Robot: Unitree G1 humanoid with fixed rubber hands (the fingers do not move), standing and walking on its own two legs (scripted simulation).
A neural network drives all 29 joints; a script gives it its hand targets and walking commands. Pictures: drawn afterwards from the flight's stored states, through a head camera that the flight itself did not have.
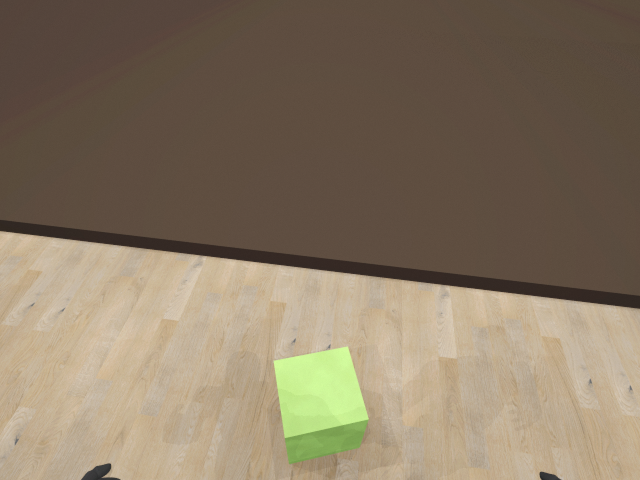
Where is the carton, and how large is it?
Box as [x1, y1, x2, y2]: [274, 347, 368, 463]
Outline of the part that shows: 347,347 274,361 289,463 359,447 368,418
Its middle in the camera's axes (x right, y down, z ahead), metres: +0.00 +0.47 +1.10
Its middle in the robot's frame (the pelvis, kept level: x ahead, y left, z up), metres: +0.45 +0.01 -0.66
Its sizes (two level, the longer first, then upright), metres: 0.210 0.200 0.250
